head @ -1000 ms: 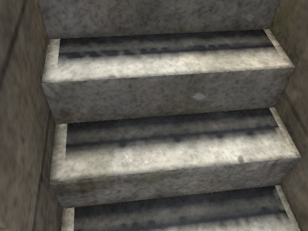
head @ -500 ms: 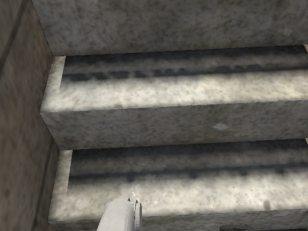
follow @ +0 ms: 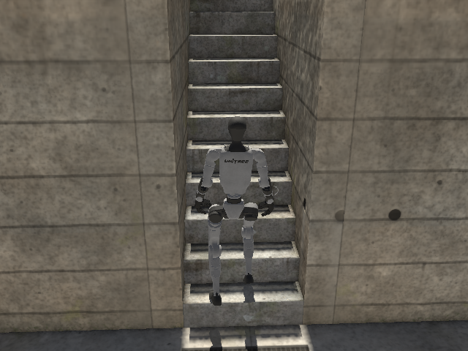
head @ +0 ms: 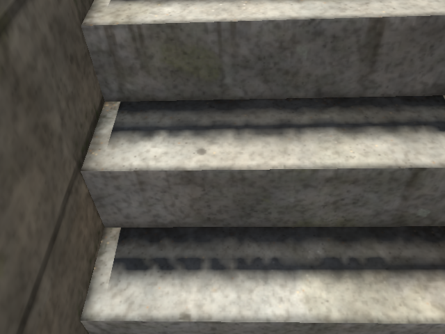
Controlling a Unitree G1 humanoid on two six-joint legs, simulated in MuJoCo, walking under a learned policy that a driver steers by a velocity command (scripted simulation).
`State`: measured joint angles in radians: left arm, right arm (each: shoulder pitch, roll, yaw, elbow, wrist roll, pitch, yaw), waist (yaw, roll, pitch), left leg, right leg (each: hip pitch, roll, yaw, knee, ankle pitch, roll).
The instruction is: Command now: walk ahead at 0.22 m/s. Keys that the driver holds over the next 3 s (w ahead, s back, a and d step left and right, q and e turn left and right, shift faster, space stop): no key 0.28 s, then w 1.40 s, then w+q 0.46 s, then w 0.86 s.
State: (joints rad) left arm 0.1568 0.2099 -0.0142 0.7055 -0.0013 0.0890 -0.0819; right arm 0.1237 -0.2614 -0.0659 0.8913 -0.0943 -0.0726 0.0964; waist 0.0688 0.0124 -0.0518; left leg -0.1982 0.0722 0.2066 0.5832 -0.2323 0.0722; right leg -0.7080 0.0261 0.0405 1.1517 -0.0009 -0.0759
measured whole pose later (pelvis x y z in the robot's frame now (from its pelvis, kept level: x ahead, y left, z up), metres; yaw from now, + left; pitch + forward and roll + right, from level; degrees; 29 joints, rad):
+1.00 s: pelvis +0.25 -0.10 +0.15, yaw -2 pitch +4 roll +4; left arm -0.06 0.20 0.00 0.83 0.04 -0.03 -0.06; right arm 0.38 -0.11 0.01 1.20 0.02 -0.10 0.03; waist -0.07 -0.02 -0.12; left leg -0.41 -0.04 -0.04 0.86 -0.53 0.04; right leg -0.84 -0.07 0.10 1.38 -0.39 -0.03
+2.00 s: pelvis +0.64 -0.21 +0.54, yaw +5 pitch +8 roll -4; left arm 0.28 0.14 0.02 1.10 0.06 -0.02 -0.06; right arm 0.24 -0.23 0.01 1.15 0.01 0.01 0.06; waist 0.07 0.15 -0.18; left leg -1.08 -0.02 -0.12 2.09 -0.02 0.24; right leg -0.67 -0.04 -0.16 1.00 -0.46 -0.02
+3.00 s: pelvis +1.08 +0.05 +0.87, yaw +13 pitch +11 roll -9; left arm -0.05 0.15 -0.01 0.70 0.00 0.09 -0.11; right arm 0.46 -0.22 0.02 1.18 -0.02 -0.08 0.19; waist 0.04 0.12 -0.22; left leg -0.17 0.04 0.09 0.29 0.05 0.14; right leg -1.08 0.08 -0.22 1.47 -0.35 -0.17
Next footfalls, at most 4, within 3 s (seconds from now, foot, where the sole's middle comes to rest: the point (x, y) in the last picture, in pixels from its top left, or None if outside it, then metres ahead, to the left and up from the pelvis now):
0.02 right None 0.06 -0.10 -0.78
0.52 left None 0.25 0.06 -0.58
1.04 right None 0.28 -0.25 -0.58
1.36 left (290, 274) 0.52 -0.06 -0.37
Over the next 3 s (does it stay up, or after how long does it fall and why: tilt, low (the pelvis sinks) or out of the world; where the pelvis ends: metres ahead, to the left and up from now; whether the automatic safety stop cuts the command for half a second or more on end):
stays up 1.08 0.05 0.87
